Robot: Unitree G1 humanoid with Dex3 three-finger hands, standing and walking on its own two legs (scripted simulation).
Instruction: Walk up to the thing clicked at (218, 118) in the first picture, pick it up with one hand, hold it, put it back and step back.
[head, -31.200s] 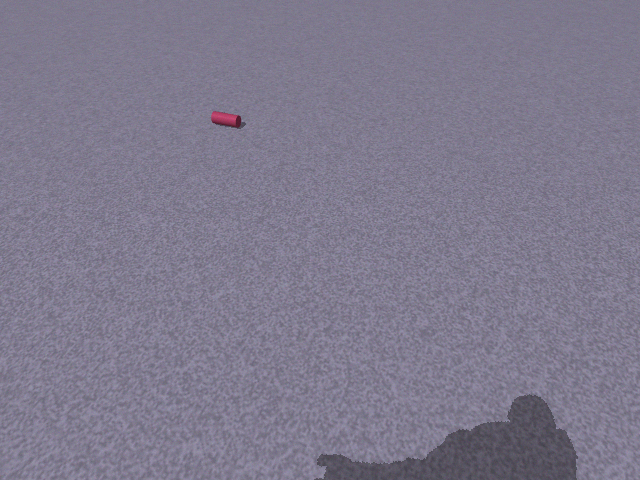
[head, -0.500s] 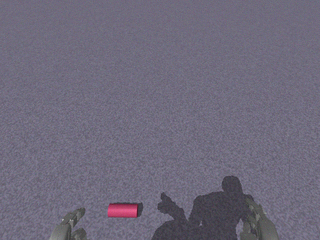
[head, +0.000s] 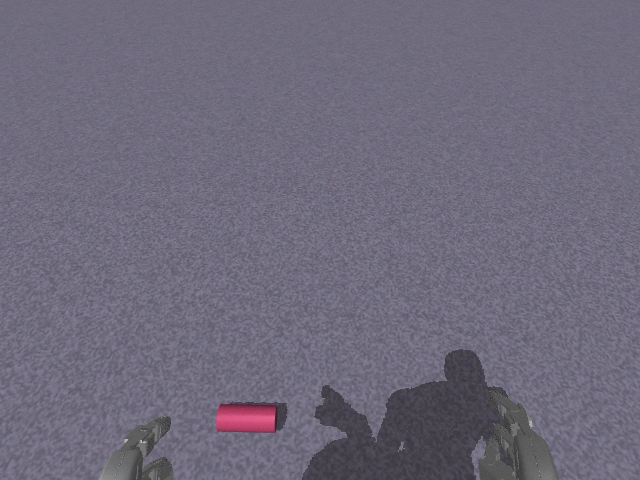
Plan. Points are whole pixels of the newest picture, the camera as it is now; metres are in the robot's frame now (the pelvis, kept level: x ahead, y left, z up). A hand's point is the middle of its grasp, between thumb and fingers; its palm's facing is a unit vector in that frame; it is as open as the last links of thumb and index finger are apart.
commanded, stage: home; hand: left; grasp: from above
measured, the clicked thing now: (247, 418) +0.44 +0.20 -0.68
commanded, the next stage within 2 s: stand in 0.76 s
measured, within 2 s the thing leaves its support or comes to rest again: neither
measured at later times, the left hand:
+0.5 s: hand (180, 472) +0.18 +0.18 -0.05, palm faces +0.04 -0.98 -0.19, open 7.4 cm
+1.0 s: hand out of the picture +0.17 +0.20 -0.09, palm faces +0.00 -0.95 -0.31, open 7.4 cm
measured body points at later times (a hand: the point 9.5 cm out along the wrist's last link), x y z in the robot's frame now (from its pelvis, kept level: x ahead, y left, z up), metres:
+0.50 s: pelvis +0.02 +0.00 +0.00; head +0.04 +0.01 +0.45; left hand +0.17 +0.23 -0.03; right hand +0.17 -0.25 -0.06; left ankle +0.01 +0.12 -0.68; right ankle +0.00 -0.14 -0.68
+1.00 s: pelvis +0.00 +0.00 +0.02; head +0.04 +0.00 +0.47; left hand +0.16 +0.25 -0.07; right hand +0.15 -0.26 -0.09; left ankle +0.01 +0.12 -0.68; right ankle +0.00 -0.14 -0.68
